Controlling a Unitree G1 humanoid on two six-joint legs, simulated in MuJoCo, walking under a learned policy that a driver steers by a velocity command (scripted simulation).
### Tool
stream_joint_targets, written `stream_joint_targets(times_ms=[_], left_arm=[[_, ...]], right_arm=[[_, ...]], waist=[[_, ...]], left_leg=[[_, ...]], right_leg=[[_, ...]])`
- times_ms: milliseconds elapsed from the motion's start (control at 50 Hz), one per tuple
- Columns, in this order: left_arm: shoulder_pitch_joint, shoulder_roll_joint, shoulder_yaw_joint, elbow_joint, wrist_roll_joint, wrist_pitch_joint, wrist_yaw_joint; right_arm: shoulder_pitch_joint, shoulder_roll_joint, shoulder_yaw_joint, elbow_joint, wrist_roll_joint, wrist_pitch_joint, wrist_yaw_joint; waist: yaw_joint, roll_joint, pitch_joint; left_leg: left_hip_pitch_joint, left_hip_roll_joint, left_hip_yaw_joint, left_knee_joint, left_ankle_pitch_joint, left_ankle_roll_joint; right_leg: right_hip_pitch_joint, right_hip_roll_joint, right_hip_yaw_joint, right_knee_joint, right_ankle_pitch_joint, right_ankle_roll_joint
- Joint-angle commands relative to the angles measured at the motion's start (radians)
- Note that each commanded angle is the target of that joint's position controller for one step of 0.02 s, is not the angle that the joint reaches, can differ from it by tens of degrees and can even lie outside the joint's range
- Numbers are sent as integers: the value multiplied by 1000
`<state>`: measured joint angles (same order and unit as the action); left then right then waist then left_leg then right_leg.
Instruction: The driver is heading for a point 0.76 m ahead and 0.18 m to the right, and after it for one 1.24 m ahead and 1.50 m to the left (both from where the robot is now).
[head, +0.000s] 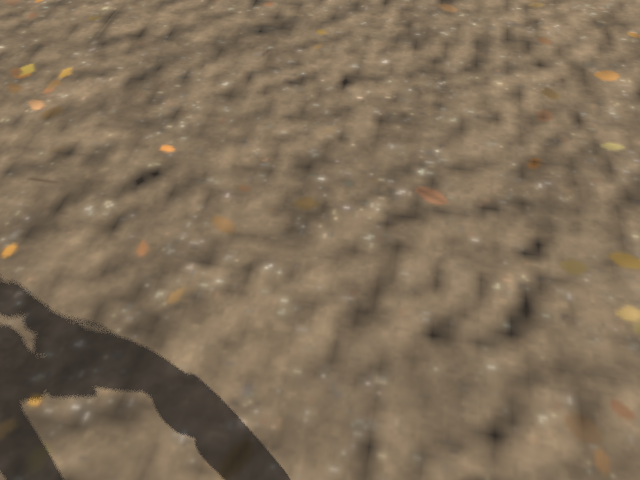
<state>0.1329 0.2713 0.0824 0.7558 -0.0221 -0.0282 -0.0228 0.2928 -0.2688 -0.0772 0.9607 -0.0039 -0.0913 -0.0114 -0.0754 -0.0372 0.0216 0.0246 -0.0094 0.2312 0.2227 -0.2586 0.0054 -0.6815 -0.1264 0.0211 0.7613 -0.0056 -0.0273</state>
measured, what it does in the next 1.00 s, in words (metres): walks ahead, turning right: right foot, then left foot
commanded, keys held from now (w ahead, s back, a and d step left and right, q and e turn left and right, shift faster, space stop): w+e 0.60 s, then w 0.38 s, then w+q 0.02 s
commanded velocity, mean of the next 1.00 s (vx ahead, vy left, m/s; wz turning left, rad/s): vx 0.50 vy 0.00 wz -0.47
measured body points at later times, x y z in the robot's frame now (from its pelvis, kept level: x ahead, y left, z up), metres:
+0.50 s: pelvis +0.27 -0.06 +0.00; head +0.30 -0.09 +0.45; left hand +0.40 +0.20 -0.10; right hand +0.41 -0.36 -0.09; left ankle +0.50 +0.06 -0.69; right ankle +0.20 -0.13 -0.74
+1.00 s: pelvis +0.53 -0.12 +0.00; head +0.56 -0.13 +0.45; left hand +0.83 -0.01 -0.08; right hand +0.40 -0.36 -0.12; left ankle +0.52 +0.01 -0.74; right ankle +0.60 -0.33 -0.70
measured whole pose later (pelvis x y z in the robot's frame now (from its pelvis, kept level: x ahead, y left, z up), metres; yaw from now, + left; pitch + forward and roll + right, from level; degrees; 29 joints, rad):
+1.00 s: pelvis +0.53 -0.12 +0.00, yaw -27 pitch +2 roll +2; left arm 0.11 0.27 0.05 0.65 -0.01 -0.06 -0.01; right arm 0.38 -0.27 -0.06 0.89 0.02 -0.08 0.02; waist -0.11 -0.04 0.02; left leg -0.05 -0.03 0.04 0.25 -0.24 0.02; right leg -0.63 -0.09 0.04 0.67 -0.06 0.00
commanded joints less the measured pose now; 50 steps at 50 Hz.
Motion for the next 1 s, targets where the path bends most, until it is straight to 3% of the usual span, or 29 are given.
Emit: stream_joint_targets(times_ms=[20,40,80,100,120,140,160,180,200,220,240,260,300,360,460,560,600,620,640,660,680,700,720,740,780,820,880,940,1000], left_arm=[[-125,27,-7,-112,-1,-11,-23],[-135,34,-6,-126,-2,-10,-28],[-107,63,7,-140,-1,-5,-35],[-45,89,22,-132,-1,-2,-34],[90,128,47,-99,-4,-1,-31],[268,200,85,-49,-6,5,-13],[297,327,110,-39,-12,6,3],[304,298,89,-82,1,-13,-4],[286,221,64,-72,11,-28,-12],[242,188,55,-73,8,-38,-11],[163,156,44,-85,6,-40,-9],[110,125,32,-103,14,-42,-5],[89,129,30,-115,18,-46,2],[130,166,40,-104,10,-49,24],[195,174,44,-82,3,-38,38],[235,163,43,-62,-2,-26,45],[214,153,40,-69,0,-16,47],[209,117,26,-74,5,-16,46],[221,58,3,-88,21,-19,43],[374,2,-13,-106,-10,-31,42],[379,100,-1,-74,-23,-34,46],[267,154,12,-81,-18,-32,45],[193,150,11,-96,-4,-31,47],[142,138,11,-112,10,-35,45],[148,104,7,-116,6,-37,34],[139,72,-3,-123,9,-35,29],[52,46,-20,-153,17,-41,24],[-36,34,-29,-169,11,-49,12],[-123,43,-29,-194,3,-54,1]], right_arm=[[-10,-182,-38,-54,14,6,-6],[-4,-190,-41,-53,19,14,-5],[-18,-215,-49,-60,27,27,-7],[-28,-230,-53,-65,31,35,-9],[-46,-233,-53,-71,36,43,-11],[-39,-209,-43,-80,26,42,-13],[21,-73,-1,-138,-18,22,-4],[-21,-87,9,-164,7,-24,9],[-136,-151,-9,-195,48,-50,20],[-154,-141,-4,-200,49,-63,20],[-144,-140,-7,-182,25,-64,12],[-123,-155,-17,-173,12,-53,9],[-104,-142,-21,-177,2,-25,12],[-180,-104,-10,-208,-12,-8,8],[-346,-76,8,-262,3,-17,23],[-368,-129,-7,-292,14,-38,40],[-280,-147,-20,-272,14,-48,39],[-178,-174,-34,-246,4,-54,35],[-30,-222,-45,-231,-14,-57,29],[76,-305,-68,-185,-23,-43,34],[71,-212,-48,-186,8,-40,44],[23,-145,-30,-198,14,-34,42],[-28,-127,-20,-207,3,-26,41],[-60,-108,-13,-203,-3,-20,40],[-70,-90,-3,-194,-11,-23,35],[-50,-110,-7,-178,3,-28,32],[-28,-157,-18,-162,13,-24,25],[2,-175,-18,-148,22,-12,22],[69,-182,-16,-122,32,1,23]], waist=[[-6,74,79],[-2,80,80],[37,112,40],[78,130,-8],[159,120,-79],[238,69,-172],[161,-198,-229],[169,-162,-396],[202,-71,-290],[170,-37,-196],[121,23,-133],[83,9,-106],[54,4,-89],[65,8,-49],[131,-45,-7],[128,-74,-10],[77,-104,-33],[30,-94,-97],[-24,5,-232],[41,363,-339],[18,290,-285],[-8,187,-156],[5,113,-92],[19,101,-37],[57,141,-30],[64,142,-30],[46,114,-18],[16,115,-2],[-16,117,18]], left_leg=[[17,305,-74,-67,334,142],[48,315,-62,-40,385,134],[82,319,-28,70,671,113],[84,313,-11,181,841,103],[44,285,16,367,922,81],[-141,247,26,629,769,37],[-595,93,6,1002,-46,-28],[-764,-17,-255,1179,-351,-32],[-869,35,-312,1191,-267,-7],[-862,77,-307,1117,-182,15],[-794,116,-310,1026,-121,12],[-714,141,-316,957,-82,7],[-642,141,-308,882,-45,-17],[-652,115,-289,709,82,-60],[-562,42,-280,373,348,-66],[-508,22,-315,269,260,-31],[-394,10,-292,230,195,0],[-244,32,-290,216,201,31],[2,191,-443,236,159,95],[306,397,-927,127,-63,269],[296,411,-1047,66,-296,271],[183,367,-894,55,-288,228],[66,325,-765,49,-178,203],[-33,289,-680,30,-65,202],[-121,242,-573,-8,67,195],[-140,241,-516,-40,151,217],[-146,240,-438,-76,234,225],[-161,206,-347,-79,267,195],[-136,221,-343,-56,270,183]], right_leg=[[-33,9,-45,-81,-22,-19],[-26,19,-59,-98,-62,-31],[68,73,-110,-117,-160,-66],[166,115,-140,-119,-205,-89],[348,166,-163,-177,-174,-121],[652,167,-93,-214,-130,-165],[985,-97,400,-264,-212,-310],[1097,-227,823,-446,-330,-422],[1053,-202,700,-479,-263,-358],[924,-159,554,-467,-188,-321],[774,-115,447,-470,-100,-287],[662,-84,377,-488,-16,-269],[555,-60,339,-526,55,-272],[482,-27,266,-550,89,-266],[430,26,232,-536,-75,-197],[532,-24,358,-416,-119,-175],[543,-11,387,-338,-75,-152],[524,37,348,-227,-17,-123],[413,97,265,42,-123,-84],[56,239,145,370,-545,-9],[-83,176,184,508,-576,0],[-118,142,178,541,-486,1],[-92,109,140,523,-418,1],[-75,85,133,465,-371,0],[6,48,111,378,-328,-5],[10,32,77,295,-313,5],[5,16,43,118,-189,21],[73,38,6,-61,-40,27],[119,64,-13,-160,1,25]])
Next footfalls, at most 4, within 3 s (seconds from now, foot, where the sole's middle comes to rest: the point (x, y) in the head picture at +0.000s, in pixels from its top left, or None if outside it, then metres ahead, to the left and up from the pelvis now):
0.14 right None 0.24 -0.14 -0.78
0.64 left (318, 446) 0.56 0.00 -0.78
1.12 right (471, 383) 0.68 -0.36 -0.78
1.64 left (379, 265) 1.02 -0.20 -0.78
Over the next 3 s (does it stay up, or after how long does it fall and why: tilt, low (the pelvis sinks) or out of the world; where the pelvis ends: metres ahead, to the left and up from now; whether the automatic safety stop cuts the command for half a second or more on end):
stays up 1.54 -0.11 0.00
